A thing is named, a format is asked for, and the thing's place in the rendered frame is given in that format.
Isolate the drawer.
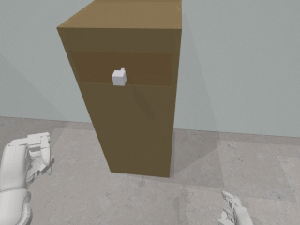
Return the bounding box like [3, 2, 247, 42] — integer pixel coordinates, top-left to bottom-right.
[71, 50, 173, 86]

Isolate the cabinet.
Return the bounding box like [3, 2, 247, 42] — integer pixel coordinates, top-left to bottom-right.
[56, 0, 182, 178]

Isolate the left robot forearm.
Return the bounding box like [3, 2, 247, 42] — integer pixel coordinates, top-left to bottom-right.
[0, 188, 33, 225]

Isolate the robot right hand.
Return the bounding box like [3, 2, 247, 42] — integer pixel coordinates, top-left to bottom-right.
[218, 191, 254, 225]

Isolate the robot left hand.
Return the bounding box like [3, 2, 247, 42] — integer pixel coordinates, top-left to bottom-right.
[0, 132, 55, 192]

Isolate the handle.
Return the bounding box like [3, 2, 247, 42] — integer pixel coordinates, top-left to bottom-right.
[112, 68, 127, 86]

